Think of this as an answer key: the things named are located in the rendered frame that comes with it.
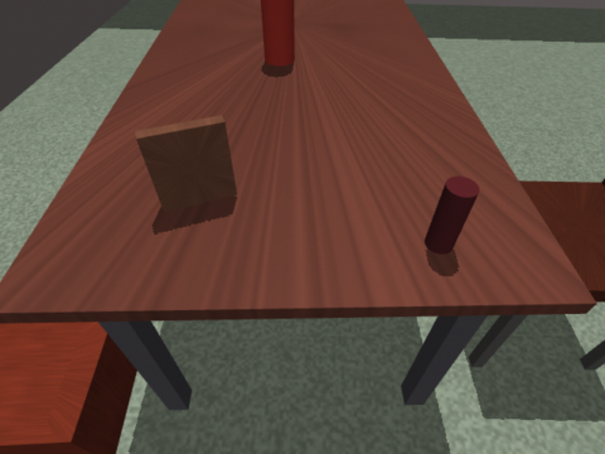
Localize table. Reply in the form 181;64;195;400
0;0;596;410

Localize chair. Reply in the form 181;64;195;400
469;179;605;370

